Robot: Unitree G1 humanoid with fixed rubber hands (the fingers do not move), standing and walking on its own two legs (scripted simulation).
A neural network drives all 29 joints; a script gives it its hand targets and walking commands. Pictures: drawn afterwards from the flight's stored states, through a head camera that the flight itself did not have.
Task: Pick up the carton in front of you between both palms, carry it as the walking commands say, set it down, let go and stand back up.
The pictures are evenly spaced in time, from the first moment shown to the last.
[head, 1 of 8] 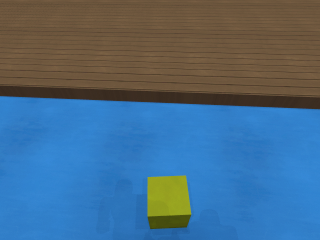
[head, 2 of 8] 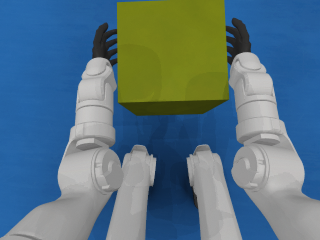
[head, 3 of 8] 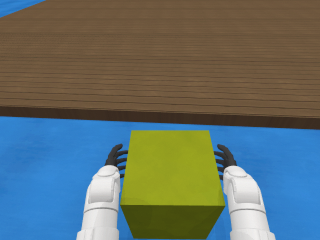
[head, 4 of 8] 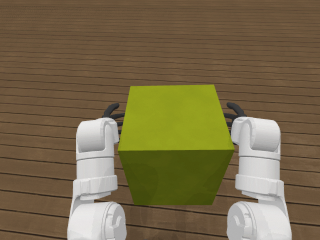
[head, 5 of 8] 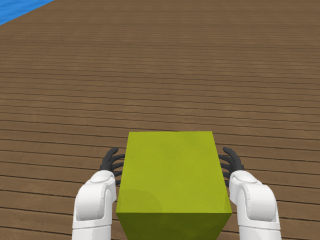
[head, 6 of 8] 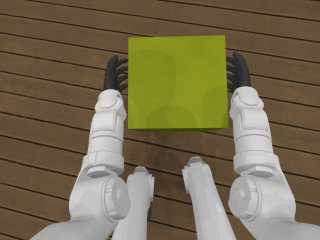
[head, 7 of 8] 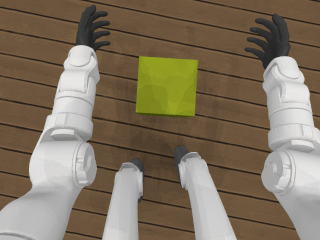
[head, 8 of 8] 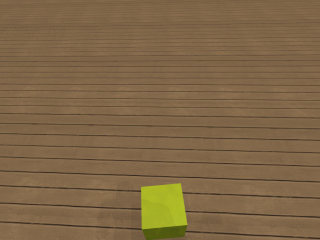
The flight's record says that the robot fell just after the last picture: no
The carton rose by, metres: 0.91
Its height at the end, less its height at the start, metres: +0.13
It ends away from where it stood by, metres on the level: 3.38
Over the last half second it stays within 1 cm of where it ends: yes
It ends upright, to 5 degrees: yes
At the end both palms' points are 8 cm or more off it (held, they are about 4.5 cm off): yes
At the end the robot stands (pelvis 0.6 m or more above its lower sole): yes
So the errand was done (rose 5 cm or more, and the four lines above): yes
